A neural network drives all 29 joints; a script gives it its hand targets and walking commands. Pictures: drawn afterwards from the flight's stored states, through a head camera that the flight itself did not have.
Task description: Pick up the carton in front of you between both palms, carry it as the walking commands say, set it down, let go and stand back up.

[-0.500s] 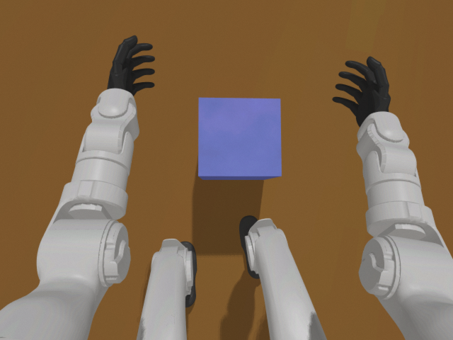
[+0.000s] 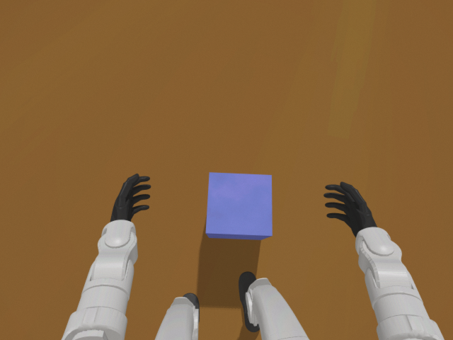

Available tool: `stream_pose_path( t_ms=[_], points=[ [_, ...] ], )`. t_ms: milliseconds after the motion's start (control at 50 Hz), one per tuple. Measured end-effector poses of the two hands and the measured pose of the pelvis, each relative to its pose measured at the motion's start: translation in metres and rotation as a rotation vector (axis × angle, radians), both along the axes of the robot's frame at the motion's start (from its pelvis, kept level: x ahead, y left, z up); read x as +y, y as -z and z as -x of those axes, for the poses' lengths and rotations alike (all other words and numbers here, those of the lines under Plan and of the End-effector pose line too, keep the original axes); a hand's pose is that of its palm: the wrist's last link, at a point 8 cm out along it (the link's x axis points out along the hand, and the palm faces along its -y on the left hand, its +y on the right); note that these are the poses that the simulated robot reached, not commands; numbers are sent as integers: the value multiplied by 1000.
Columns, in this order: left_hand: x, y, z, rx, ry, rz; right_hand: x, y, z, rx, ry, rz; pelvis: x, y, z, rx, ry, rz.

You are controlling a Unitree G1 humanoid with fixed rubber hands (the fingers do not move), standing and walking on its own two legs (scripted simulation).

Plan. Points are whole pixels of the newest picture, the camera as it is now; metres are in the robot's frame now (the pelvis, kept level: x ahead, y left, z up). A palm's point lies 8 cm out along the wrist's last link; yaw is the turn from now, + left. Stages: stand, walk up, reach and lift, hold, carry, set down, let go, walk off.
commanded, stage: let go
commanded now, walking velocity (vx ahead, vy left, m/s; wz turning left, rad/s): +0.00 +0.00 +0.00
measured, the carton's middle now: (237, 209) +0.42 -0.08 -0.60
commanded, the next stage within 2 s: stand in 0.90 s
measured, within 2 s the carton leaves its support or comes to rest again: neither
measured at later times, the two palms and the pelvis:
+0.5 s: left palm (31, 308) +0.22 +0.26 -0.01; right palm (365, 290) +0.19 -0.20 -0.01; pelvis +0.04 +0.04 +0.06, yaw -2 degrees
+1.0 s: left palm (28, 324) +0.20 +0.27 -0.02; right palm (388, 286) +0.19 -0.24 -0.02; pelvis +0.04 +0.03 +0.05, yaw -2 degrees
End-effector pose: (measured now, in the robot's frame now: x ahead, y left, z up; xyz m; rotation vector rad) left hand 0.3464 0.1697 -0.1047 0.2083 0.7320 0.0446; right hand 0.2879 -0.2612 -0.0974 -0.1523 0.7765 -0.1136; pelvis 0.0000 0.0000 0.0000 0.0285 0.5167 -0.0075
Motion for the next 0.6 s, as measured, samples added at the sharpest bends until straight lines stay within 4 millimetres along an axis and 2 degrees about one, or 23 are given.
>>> stream_pose_path(
  t_ms=[160, 340, 480, 600],
  points=[
    [23, -34, 40, 17, 16, 6, 15, -40, 46, 9, 9, -6, 3, -25, -22, -146, 10, 16],
    [61, -68, 94, 29, 11, 12, 42, -77, 94, 19, 18, -4, 20, -49, -38, -347, 19, 41],
    [92, -88, 124, 37, -1, 4, 59, -84, 98, 15, -4, -6, 37, -55, -43, -476, 26, 55],
    [104, -95, 137, 51, -9, 6, 70, -85, 91, 11, -19, -8, 45, -55, -43, -547, 26, 58]
  ],
)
